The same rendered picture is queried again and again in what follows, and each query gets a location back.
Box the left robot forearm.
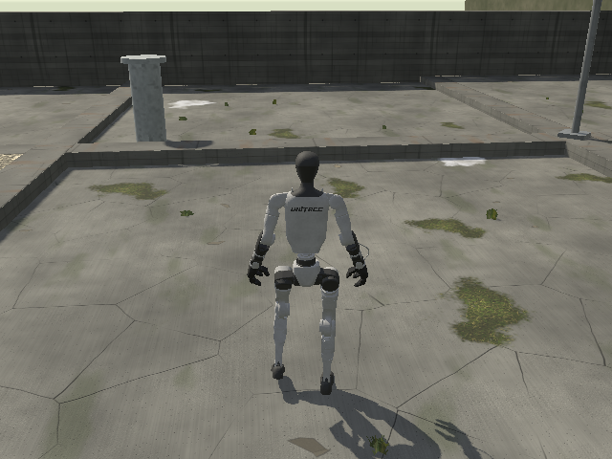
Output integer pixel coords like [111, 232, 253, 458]
[250, 230, 270, 269]

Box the left robot upper arm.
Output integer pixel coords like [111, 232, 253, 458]
[260, 192, 287, 246]

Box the humanoid robot torso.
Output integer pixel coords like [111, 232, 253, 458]
[284, 188, 329, 287]

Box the right robot forearm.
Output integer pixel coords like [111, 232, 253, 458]
[345, 231, 365, 269]

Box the robot right thigh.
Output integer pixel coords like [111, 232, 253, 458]
[319, 267, 339, 337]

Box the right robot hand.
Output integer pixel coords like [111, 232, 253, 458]
[346, 265, 368, 287]

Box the left robot hand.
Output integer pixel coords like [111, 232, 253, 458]
[247, 265, 270, 286]

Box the right robot upper arm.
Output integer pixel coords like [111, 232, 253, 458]
[327, 193, 355, 246]

